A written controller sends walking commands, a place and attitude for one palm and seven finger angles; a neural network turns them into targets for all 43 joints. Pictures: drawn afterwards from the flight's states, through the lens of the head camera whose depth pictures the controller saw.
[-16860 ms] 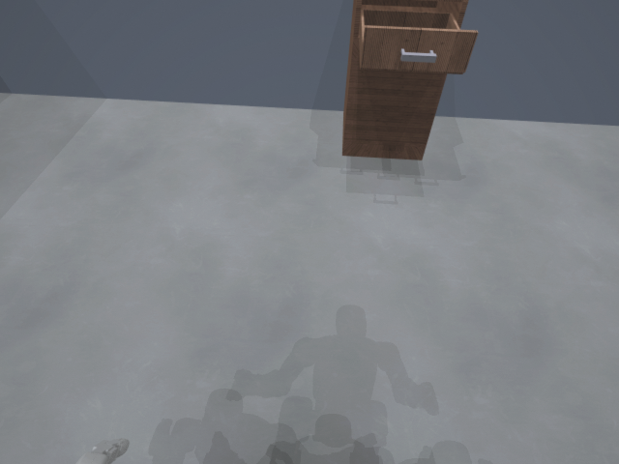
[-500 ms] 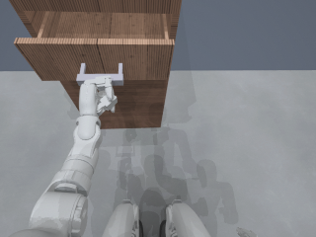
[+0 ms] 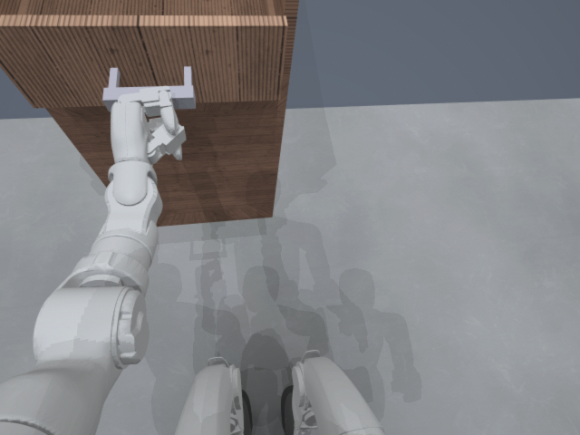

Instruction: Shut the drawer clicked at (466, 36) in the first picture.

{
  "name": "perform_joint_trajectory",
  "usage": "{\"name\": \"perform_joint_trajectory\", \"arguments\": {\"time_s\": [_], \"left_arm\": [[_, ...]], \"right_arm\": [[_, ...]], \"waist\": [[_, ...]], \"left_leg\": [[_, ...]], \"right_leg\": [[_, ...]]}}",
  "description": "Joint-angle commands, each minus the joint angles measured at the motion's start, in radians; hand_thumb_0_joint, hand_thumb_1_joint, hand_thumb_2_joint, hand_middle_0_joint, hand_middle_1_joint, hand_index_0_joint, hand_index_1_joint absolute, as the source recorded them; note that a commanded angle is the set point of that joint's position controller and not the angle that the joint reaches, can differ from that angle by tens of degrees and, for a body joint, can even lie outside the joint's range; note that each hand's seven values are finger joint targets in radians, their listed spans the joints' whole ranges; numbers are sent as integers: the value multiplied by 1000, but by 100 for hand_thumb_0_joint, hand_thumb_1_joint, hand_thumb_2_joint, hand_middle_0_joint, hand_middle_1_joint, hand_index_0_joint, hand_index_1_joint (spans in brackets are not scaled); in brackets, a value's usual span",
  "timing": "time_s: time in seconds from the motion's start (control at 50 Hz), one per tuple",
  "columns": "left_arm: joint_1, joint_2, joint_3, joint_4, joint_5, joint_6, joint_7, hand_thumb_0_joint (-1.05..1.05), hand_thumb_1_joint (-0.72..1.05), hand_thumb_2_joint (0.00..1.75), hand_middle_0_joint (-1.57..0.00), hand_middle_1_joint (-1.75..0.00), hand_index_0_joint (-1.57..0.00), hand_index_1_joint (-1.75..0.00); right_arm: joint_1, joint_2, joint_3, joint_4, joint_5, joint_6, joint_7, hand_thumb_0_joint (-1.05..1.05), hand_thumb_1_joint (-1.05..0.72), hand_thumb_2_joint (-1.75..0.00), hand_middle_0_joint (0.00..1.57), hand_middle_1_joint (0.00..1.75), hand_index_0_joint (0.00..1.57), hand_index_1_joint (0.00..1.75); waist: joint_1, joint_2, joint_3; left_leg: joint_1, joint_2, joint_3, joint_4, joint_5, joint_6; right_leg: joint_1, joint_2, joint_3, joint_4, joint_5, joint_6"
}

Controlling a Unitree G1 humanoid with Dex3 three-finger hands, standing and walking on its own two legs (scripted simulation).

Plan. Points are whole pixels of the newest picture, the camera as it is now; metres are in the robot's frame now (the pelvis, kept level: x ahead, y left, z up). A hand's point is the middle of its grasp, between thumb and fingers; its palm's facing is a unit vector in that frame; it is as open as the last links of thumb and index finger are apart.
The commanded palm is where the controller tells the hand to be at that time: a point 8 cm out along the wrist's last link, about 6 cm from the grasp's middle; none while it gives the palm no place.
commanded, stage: push the drawer shut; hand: left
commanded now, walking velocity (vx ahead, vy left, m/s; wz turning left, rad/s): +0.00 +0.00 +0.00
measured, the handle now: (151, 86) +0.59 +0.14 +0.04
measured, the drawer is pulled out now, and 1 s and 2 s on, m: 0.06 0.00 0.00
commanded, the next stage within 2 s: pull the fist back off the drawer in 0.78 s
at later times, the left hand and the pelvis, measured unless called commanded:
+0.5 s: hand (174, 95) +0.58 +0.11 +0.04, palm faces +0.04 -1.00 -0.04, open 2.7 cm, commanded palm +0.57 +0.14 +0.05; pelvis +0.01 +0.01 -0.01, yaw -2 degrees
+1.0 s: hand (170, 94) +0.58 +0.12 +0.04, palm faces +0.05 -1.00 -0.05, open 2.5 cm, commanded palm +0.59 +0.12 +0.05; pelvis -0.02 +0.01 -0.02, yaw -1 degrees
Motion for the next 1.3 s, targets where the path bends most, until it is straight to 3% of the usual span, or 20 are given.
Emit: {"name": "perform_joint_trajectory", "arguments": {"time_s": [0.0,0.06,0.12,0.18,0.32,0.36,0.44,0.52,0.58,0.6,0.68,0.74,0.78,0.88,1.0,1.02,1.12,1.2,1.26,1.28], "left_arm": [[-575,197,45,-197,-10,-48,9,0,90,90,-140,-160,-140,-160],[-609,202,46,-162,-6,-39,7,0,90,90,-140,-160,-140,-160],[-647,267,87,-151,-4,-30,9,0,90,90,-140,-160,-140,-160],[-659,272,89,-154,5,-27,3,0,90,90,-140,-160,-140,-160],[-724,323,107,-130,17,-4,-6,0,90,90,-140,-160,-140,-160],[-743,303,90,-131,21,4,-8,0,90,90,-140,-160,-140,-160],[-772,374,134,-126,29,17,-10,0,90,90,-140,-160,-140,-160],[-806,321,92,-102,35,29,-14,0,90,90,-140,-160,-140,-160],[-860,370,122,-109,40,30,-2,0,90,90,-140,-160,-140,-160],[-883,345,93,-104,46,34,-2,0,90,90,-140,-160,-140,-160],[-946,376,98,-84,58,35,9,0,90,90,-140,-160,-140,-160],[-1011,387,81,-122,68,27,14,0,90,90,-140,-160,-140,-160],[-1038,349,42,-115,74,29,16,0,90,90,-140,-160,-140,-160],[-1068,347,21,-81,87,54,34,0,90,90,-140,-160,-140,-160],[-1050,322,13,-74,80,73,34,0,90,90,-140,-160,-140,-160],[-1043,346,38,-81,77,69,32,0,90,90,-140,-160,-140,-160],[-969,324,42,-74,58,75,19,0,90,90,-140,-160,-140,-160],[-877,337,69,-79,36,80,5,0,90,90,-140,-160,-140,-160],[-784,322,82,-124,21,67,-7,0,90,90,-140,-160,-140,-160],[-740,331,97,-117,16,69,-10,0,90,90,-140,-160,-140,-160]], "right_arm": [[183,-179,-55,-47,-3,-13,-11,0,-90,-90,20,30,20,30],[198,-185,-55,-39,-5,-14,-9,0,-90,-90,20,30,20,30],[217,-189,-49,-38,-8,-16,-12,0,-90,-90,20,30,20,30],[228,-189,-50,-39,-10,-17,-8,0,-90,-90,20,30,20,30],[266,-198,-45,-27,-16,-9,-4,0,-90,-90,20,30,20,30],[272,-197,-45,-25,-17,-7,-2,0,-90,-90,20,30,20,30],[293,-207,-41,-21,-21,-2,-2,0,-90,-90,20,30,20,30],[306,-205,-41,-14,-24,-1,5,0,-90,-90,20,30,20,30],[317,-210,-41,-10,-27,0,1,0,-90,-90,20,30,20,30],[314,-209,-40,-7,-26,-1,1,0,-90,-90,20,30,20,30],[321,-217,-35,3,-30,-9,-1,0,-90,-90,20,30,20,30],[318,-221,-32,2,-31,-20,-4,0,-90,-90,20,30,20,30],[313,-222,-32,8,-33,-26,-3,0,-90,-90,20,30,20,30],[311,-230,-26,15,-33,-44,-8,0,-90,-90,20,30,20,30],[313,-234,-26,16,-35,-59,1,0,-90,-90,20,30,20,30],[320,-237,-26,16,-37,-61,2,0,-90,-90,20,30,20,30],[315,-231,-24,7,-34,-63,11,0,-90,-90,20,30,20,30],[305,-227,-24,-6,-26,-57,12,0,-90,-90,20,30,20,30],[299,-220,-29,-19,-21,-51,18,0,-90,-90,20,30,20,30],[298,-220,-32,-22,-19,-46,18,0,-90,-90,20,30,20,30]], "waist": [[-66,93,-504],[-87,91,-482],[-96,68,-486],[-88,120,-529],[-113,152,-535],[-121,172,-540],[-122,180,-550],[-148,197,-529],[-159,176,-539],[-173,182,-531],[-190,215,-499],[-202,282,-536],[-218,301,-538],[-239,306,-502],[-224,305,-521],[-216,316,-533],[-190,285,-522],[-163,216,-498],[-119,226,-540],[-111,191,-546]], "left_leg": [[381,15,-140,-144,197,-32],[381,21,-152,-140,192,-31],[326,19,-139,-124,188,-23],[359,21,-141,-118,222,-27],[388,33,-163,-108,279,-31],[410,36,-172,-105,289,-32],[422,42,-178,-95,330,-34],[464,50,-209,-97,341,-39],[430,48,-201,-85,318,-32],[421,47,-200,-81,298,-31],[422,52,-224,-88,233,-36],[468,55,-246,-95,217,-41],[504,62,-277,-106,186,-49],[482,65,-300,-131,70,-46],[494,67,-318,-140,56,-50],[513,69,-326,-142,71,-54],[456,59,-290,-136,76,-43],[372,51,-235,-125,88,-33],[408,48,-221,-129,164,-39],[393,47,-205,-124,179,-37]], "right_leg": [[173,-2,127,-187,155,46],[136,1,120,-185,148,47],[169,3,133,-186,149,50],[158,3,129,-178,168,46],[120,8,112,-161,202,45],[93,7,107,-159,201,45],[84,11,99,-149,224,44],[20,13,84,-142,215,43],[34,15,89,-147,204,47],[19,13,92,-150,193,48],[-42,14,84,-144,146,44],[-83,10,82,-135,138,42],[-129,8,76,-129,129,41],[-167,5,74,-132,80,41],[-163,-1,68,-129,84,39],[-162,-1,64,-123,89,38],[-101,3,75,-136,84,37],[-15,5,94,-159,73,37],[28,7,93,-156,110,33],[60,8,99,-163,116,34]]}}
